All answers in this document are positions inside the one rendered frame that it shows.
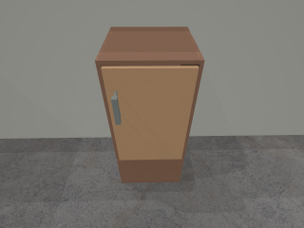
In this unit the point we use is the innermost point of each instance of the handle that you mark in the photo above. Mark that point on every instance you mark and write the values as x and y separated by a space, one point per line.
116 109

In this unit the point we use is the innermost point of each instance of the cupboard door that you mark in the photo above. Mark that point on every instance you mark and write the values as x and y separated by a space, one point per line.
155 104

